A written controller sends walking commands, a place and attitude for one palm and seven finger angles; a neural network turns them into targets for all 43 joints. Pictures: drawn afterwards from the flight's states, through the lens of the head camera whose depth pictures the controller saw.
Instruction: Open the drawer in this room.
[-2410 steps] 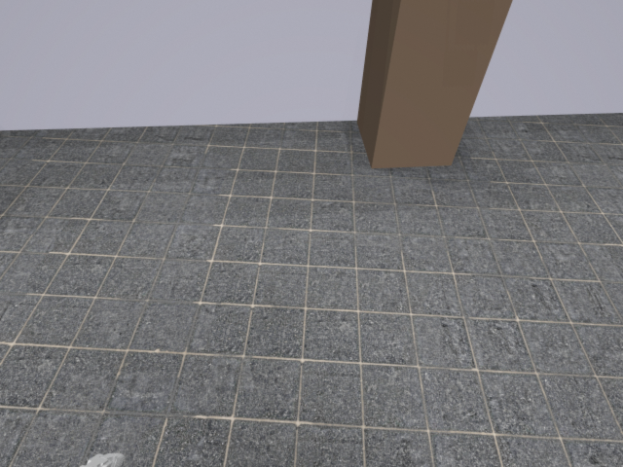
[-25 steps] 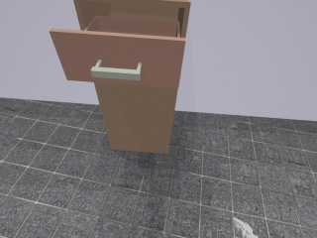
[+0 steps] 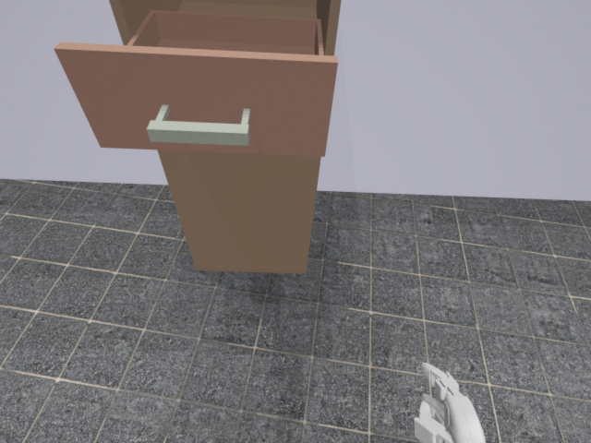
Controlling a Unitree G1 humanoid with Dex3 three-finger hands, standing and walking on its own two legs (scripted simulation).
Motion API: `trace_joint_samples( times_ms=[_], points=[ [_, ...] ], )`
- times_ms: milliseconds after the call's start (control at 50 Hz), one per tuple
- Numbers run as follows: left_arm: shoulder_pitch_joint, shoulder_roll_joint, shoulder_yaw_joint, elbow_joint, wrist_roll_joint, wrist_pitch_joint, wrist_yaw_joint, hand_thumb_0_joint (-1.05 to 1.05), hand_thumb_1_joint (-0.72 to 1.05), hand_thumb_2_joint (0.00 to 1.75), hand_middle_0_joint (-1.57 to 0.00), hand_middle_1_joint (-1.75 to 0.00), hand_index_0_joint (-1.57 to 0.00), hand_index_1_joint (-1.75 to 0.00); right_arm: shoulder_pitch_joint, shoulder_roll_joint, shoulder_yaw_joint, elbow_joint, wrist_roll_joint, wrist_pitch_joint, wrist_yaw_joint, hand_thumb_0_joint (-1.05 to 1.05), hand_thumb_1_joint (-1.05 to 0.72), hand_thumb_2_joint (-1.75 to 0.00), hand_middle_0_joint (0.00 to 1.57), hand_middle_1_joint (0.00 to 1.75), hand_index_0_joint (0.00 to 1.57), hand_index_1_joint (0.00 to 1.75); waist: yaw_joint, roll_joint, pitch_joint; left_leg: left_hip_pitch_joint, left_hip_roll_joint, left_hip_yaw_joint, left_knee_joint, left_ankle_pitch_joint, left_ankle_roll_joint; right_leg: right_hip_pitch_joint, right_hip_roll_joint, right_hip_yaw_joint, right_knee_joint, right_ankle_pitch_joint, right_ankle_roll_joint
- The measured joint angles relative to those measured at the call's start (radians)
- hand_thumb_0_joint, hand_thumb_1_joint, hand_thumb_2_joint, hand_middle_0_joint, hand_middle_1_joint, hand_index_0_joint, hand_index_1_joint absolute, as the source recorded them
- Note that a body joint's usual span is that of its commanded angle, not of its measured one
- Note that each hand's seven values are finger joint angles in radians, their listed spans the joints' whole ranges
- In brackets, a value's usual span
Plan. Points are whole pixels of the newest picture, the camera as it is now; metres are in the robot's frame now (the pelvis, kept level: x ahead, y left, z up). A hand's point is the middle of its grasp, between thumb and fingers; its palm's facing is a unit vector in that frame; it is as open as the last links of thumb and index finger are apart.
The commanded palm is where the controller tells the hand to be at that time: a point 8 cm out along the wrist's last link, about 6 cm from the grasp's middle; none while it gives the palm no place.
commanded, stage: let the arm hang, fingers relaxed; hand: left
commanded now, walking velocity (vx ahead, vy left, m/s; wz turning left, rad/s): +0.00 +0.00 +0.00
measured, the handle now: (202, 123) +0.53 +0.15 +0.15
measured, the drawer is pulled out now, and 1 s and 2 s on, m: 0.26 0.26 0.26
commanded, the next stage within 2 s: look to check the result in 1.10 s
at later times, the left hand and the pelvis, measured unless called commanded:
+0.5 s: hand out of the picture -0.12 +0.16 -0.16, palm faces +0.09 -0.98 -0.19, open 7.1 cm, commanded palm none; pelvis -0.01 -0.01 +0.01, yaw +3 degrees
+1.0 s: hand out of the picture +0.06 +0.17 -0.15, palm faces +0.04 -0.97 -0.24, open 7.3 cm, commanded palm none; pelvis +0.00 -0.03 +0.01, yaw +2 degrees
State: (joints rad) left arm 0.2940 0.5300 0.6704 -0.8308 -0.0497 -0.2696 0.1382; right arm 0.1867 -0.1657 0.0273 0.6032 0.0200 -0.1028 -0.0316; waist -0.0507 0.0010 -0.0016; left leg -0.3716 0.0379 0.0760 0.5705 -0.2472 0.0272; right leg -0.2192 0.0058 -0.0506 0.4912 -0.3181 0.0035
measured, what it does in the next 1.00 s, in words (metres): stands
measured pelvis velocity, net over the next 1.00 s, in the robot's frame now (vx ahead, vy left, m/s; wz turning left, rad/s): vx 0.00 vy -0.03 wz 0.04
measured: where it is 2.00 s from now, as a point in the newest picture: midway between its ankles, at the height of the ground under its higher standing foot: outside the picture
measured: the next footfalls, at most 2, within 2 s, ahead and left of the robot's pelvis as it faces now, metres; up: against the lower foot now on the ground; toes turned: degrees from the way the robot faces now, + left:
none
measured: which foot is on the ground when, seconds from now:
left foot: down 0.00-1.00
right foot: down 0.00-1.00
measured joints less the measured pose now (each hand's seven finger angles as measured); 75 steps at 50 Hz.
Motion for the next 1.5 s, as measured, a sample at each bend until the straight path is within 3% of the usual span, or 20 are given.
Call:
trace_joint_samples(
  times_ms=[40, 80, 120, 180, 220, 280, 320, 360, 420, 500, 700, 1020, 1500],
  points=[
    [-0.024, -0.004, -0.153, 0.126, 0.005, -0.042, -0.025, 0.00, 0.89, 0.90, -0.20, -0.31, -0.21, -0.30, 0.000, -0.028, -0.010, 0.056, 0.018, -0.047, 0.016, 0.01, -0.91, -0.90, 0.20, 0.30, 0.20, 0.30, 0.028, 0.019, -0.017, -0.014, -0.005, 0.001, 0.009, 0.001, 0.007, -0.058, -0.012, -0.011, 0.099, 0.002, 0.004],
    [-0.069, -0.057, -0.331, 0.386, 0.038, 0.062, -0.064, -0.01, 0.89, 0.90, -0.20, -0.31, -0.21, -0.30, -0.024, -0.076, -0.019, 0.126, 0.003, -0.028, 0.032, 0.01, -0.90, -0.90, 0.20, 0.30, 0.20, 0.30, 0.036, 0.056, -0.045, -0.022, -0.025, -0.002, 0.010, 0.007, 0.021, -0.135, -0.016, 0.031, 0.276, -0.100, 0.016],
    [-0.108, -0.116, -0.456, 0.706, 0.059, 0.192, -0.090, -0.01, 0.90, 0.90, -0.20, -0.30, -0.20, -0.30, -0.045, -0.110, -0.025, 0.170, -0.019, 0.015, 0.034, 0.01, -0.90, -0.90, 0.20, 0.30, 0.20, 0.30, 0.023, 0.083, -0.060, -0.020, -0.048, -0.007, 0.009, 0.016, 0.032, -0.186, -0.015, 0.082, 0.404, -0.171, 0.021],
    [-0.121, -0.189, -0.571, 1.151, 0.074, 0.318, -0.120, 0.00, 0.91, 0.90, -0.19, -0.30, -0.20, -0.30, -0.063, -0.120, -0.024, 0.202, -0.039, 0.062, 0.035, 0.01, -0.90, -0.90, 0.20, 0.30, 0.20, 0.30, 0.006, 0.068, -0.045, -0.010, -0.068, 0.014, 0.023, 0.015, 0.025, -0.177, -0.033, 0.108, 0.340, -0.160, 0.017],
    [-0.088, -0.230, -0.623, 1.366, 0.083, 0.348, -0.132, 0.00, 0.91, 0.90, -0.19, -0.30, -0.19, -0.30, -0.060, -0.105, -0.024, 0.214, -0.039, 0.087, 0.037, 0.01, -0.91, -0.90, 0.20, 0.30, 0.20, 0.30, 0.000, 0.019, -0.022, -0.017, -0.077, 0.041, 0.064, -0.008, 0.010, -0.149, -0.045, 0.134, 0.221, -0.084, 0.004],
    [-0.031, -0.345, -0.698, 1.625, 0.082, 0.379, -0.147, 0.01, 0.92, 0.90, -0.19, -0.30, -0.20, -0.30, -0.014, -0.107, -0.037, 0.262, -0.043, 0.127, 0.035, 0.01, -0.91, -0.90, 0.20, 0.30, 0.20, 0.30, -0.016, 0.030, 0.032, -0.013, -0.061, -0.016, 0.114, -0.111, -0.002, -0.119, -0.017, 0.094, 0.213, -0.036, -0.004],
    [0.010, -0.373, -0.675, 1.725, 0.077, 0.368, -0.120, 0.00, 0.98, 0.90, -0.20, -0.30, -0.20, -0.30, 0.033, -0.095, -0.041, 0.313, -0.042, 0.140, 0.029, 0.01, -0.91, -0.90, 0.20, 0.30, 0.19, 0.30, 0.004, 0.025, 0.061, 0.000, -0.046, -0.052, 0.116, -0.119, -0.004, -0.086, 0.008, 0.067, 0.160, -0.011, -0.012],
    [0.044, -0.363, -0.666, 1.800, 0.072, 0.351, -0.124, 0.00, 1.01, 0.90, -0.20, -0.30, -0.21, -0.30, 0.078, -0.075, -0.043, 0.369, -0.040, 0.144, 0.020, 0.01, -0.91, -0.90, 0.20, 0.30, 0.19, 0.30, 0.026, 0.011, 0.089, 0.029, -0.035, -0.073, 0.053, 0.003, -0.006, -0.058, 0.022, 0.048, 0.114, 0.011, -0.017],
    [0.080, -0.346, -0.659, 1.891, 0.064, 0.336, -0.124, 0.00, 1.00, 0.90, -0.20, -0.30, -0.21, -0.30, 0.130, -0.040, -0.039, 0.447, -0.039, 0.145, 0.011, 0.01, -0.91, -0.90, 0.20, 0.30, 0.19, 0.30, 0.059, -0.012, 0.106, 0.060, -0.035, -0.079, -0.006, 0.025, -0.008, -0.019, 0.023, 0.044, 0.039, 0.044, -0.014],
    [0.112, -0.336, -0.655, 1.965, 0.062, 0.318, -0.124, 0.01, 0.96, 0.90, -0.20, -0.30, -0.21, -0.30, 0.163, -0.004, -0.039, 0.501, -0.035, 0.144, 0.004, 0.01, -0.91, -0.90, 0.20, 0.30, 0.19, 0.30, 0.073, -0.017, 0.101, 0.090, -0.046, -0.081, -0.089, 0.052, -0.006, 0.010, 0.012, 0.041, -0.040, 0.084, -0.011],
    [0.054, -0.347, -0.659, 1.999, 0.064, 0.285, -0.113, 0.00, 0.92, 0.90, -0.20, -0.30, -0.20, -0.30, 0.091, 0.021, -0.043, 0.508, -0.030, 0.118, 0.005, 0.01, -0.91, -0.90, 0.20, 0.30, 0.20, 0.30, 0.055, 0.027, 0.060, 0.144, -0.057, -0.071, -0.156, 0.080, -0.005, 0.043, 0.000, 0.051, -0.068, 0.091, -0.009],
    [-0.135, -0.339, -0.661, 1.920, 0.065, 0.260, -0.117, 0.00, 0.91, 0.90, -0.20, -0.30, -0.20, -0.30, 0.028, -0.036, -0.046, 0.505, -0.039, 0.104, 0.009, 0.01, -0.92, -0.90, 0.20, 0.30, 0.19, 0.30, 0.027, 0.021, 0.031, 0.181, -0.038, -0.069, -0.177, 0.077, -0.026, 0.075, 0.019, 0.055, -0.085, 0.089, -0.027],
    [-0.066, -0.342, -0.662, 1.973, 0.059, 0.273, -0.112, 0.00, 0.91, 0.90, -0.20, -0.30, -0.20, -0.30, 0.037, -0.007, -0.041, 0.533, -0.035, 0.117, 0.002, 0.00, -0.91, -0.90, 0.20, 0.30, 0.19, 0.30, 0.038, 0.015, 0.081, 0.200, -0.024, -0.078, -0.193, 0.066, -0.038, 0.107, 0.033, 0.048, -0.127, 0.091, -0.039]
  ],
)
